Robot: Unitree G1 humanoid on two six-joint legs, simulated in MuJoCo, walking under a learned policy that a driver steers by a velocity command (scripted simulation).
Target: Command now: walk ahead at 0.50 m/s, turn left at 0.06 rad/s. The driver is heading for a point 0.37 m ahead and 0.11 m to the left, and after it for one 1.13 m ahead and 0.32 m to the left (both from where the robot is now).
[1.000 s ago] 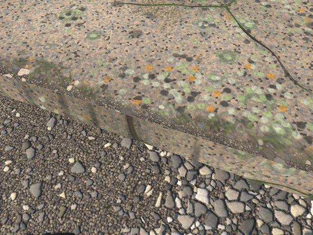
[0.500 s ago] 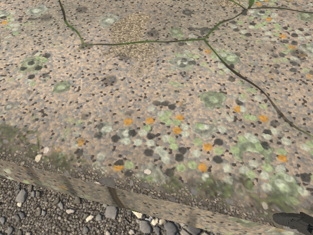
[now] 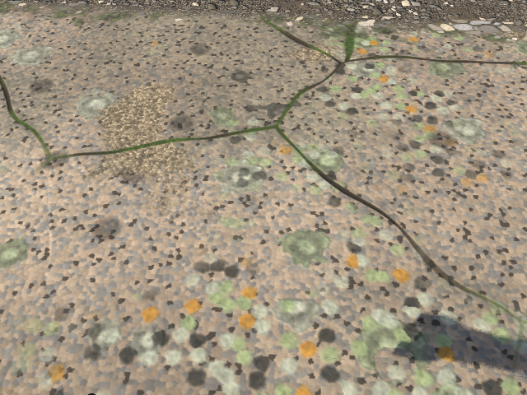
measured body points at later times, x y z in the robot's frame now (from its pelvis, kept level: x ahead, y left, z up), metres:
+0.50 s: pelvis +0.26 +0.05 +0.03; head +0.31 +0.04 +0.48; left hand +0.13 +0.26 -0.09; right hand +0.56 -0.05 -0.02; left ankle +0.38 +0.14 -0.55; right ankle +0.08 -0.11 -0.69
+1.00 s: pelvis +0.58 +0.11 +0.19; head +0.60 +0.14 +0.63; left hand +0.72 +0.41 +0.13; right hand +0.67 -0.14 +0.07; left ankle +0.38 +0.14 -0.54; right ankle +0.76 +0.08 -0.54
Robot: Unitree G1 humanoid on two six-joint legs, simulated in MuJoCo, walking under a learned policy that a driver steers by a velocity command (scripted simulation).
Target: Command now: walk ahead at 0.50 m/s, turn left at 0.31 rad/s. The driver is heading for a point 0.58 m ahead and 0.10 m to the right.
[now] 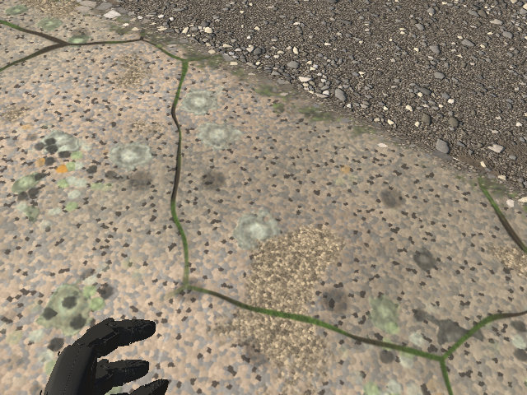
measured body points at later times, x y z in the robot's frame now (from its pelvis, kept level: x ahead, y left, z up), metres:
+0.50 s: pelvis +0.29 -0.01 +0.00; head +0.32 -0.01 +0.45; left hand +0.23 +0.25 -0.13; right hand +0.57 -0.19 -0.05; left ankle +0.46 +0.11 -0.71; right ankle +0.14 -0.12 -0.73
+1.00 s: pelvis +0.51 -0.01 +0.00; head +0.53 -0.02 +0.45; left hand +0.71 +0.22 -0.09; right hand +0.56 -0.29 -0.13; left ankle +0.46 +0.10 -0.73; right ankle +0.60 -0.13 -0.73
